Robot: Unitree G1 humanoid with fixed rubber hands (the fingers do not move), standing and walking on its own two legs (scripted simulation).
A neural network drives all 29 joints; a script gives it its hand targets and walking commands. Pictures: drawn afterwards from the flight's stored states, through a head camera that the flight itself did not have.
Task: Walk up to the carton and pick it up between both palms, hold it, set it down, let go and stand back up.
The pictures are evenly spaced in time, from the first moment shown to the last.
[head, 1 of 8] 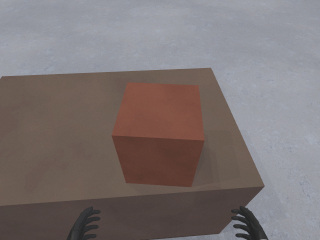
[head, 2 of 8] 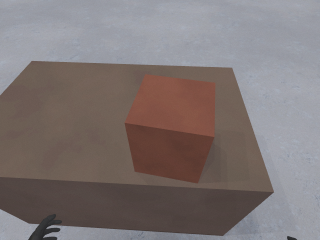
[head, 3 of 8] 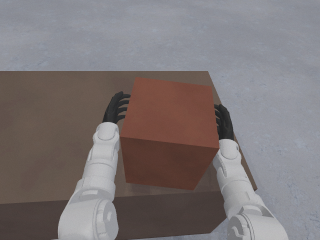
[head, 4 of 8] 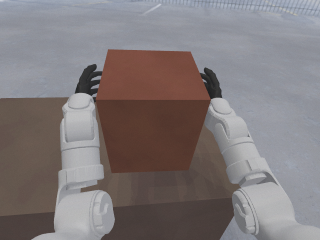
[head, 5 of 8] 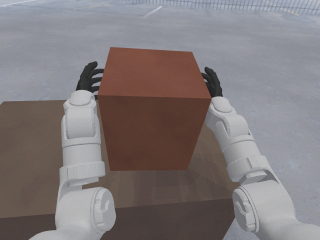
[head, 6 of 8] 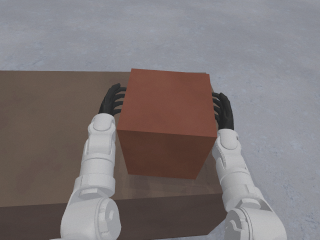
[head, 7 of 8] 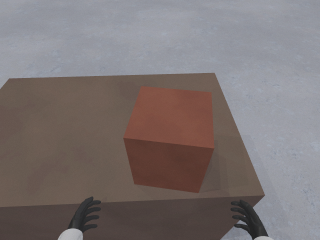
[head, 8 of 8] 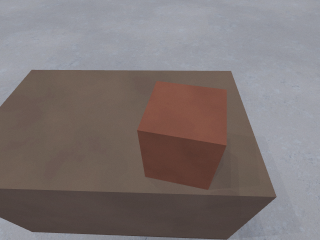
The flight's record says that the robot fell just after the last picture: no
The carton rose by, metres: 0.22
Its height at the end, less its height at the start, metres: +0.00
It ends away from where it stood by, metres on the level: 0.03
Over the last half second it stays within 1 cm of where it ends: yes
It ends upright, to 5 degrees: yes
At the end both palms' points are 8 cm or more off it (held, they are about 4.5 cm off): yes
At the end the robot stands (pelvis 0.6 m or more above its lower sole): yes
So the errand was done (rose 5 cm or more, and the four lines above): yes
